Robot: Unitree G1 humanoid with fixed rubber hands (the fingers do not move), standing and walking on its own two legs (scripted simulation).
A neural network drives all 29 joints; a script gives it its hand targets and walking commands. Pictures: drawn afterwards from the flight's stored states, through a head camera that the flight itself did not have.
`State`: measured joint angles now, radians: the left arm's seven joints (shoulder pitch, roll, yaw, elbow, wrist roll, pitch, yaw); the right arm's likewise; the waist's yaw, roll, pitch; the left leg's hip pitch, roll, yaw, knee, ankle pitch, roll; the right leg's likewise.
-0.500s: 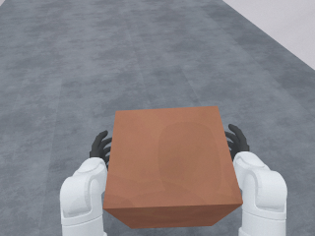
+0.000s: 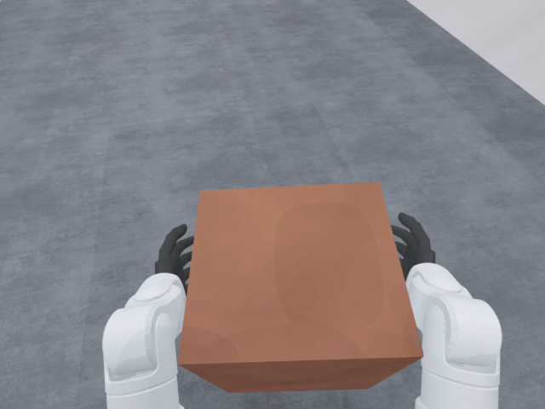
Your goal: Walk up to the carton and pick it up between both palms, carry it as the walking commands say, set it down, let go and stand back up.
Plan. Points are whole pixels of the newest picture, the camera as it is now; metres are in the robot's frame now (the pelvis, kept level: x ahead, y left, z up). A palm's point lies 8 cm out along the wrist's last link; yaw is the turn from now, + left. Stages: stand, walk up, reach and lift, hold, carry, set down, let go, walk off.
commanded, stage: carry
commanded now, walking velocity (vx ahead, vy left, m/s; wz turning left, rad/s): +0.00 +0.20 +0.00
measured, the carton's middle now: (294, 301) +0.26 -0.01 +0.02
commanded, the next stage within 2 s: none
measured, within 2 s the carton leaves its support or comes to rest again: neither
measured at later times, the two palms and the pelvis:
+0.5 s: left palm (121, 318) +0.21 +0.21 +0.08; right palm (385, 309) +0.21 -0.11 +0.10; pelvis -0.04 +0.05 +0.00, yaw -1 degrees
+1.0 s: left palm (64, 348) +0.18 +0.26 +0.08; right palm (344, 341) +0.18 -0.05 +0.09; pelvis -0.07 +0.11 -0.01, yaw +0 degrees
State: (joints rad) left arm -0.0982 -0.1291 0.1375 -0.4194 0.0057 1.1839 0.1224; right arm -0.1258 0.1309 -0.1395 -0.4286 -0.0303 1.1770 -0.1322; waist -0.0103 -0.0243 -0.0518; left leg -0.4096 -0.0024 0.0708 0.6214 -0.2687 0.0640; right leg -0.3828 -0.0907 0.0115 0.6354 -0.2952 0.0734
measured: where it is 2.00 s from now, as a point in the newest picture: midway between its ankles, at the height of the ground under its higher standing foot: outside the picture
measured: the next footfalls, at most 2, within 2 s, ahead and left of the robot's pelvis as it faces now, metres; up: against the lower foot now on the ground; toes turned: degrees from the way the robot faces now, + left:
right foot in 0.32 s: +0.01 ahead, -0.13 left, +0.00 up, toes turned -4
left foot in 0.52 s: +0.03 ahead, +0.14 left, +0.00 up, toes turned +6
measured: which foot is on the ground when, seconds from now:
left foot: down 0.00-0.34, up 0.36-0.50, down 0.52-0.98, up 1.00-1.00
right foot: up 0.00-0.30, down 0.32-0.54, up 0.56-0.94, down 0.96-1.00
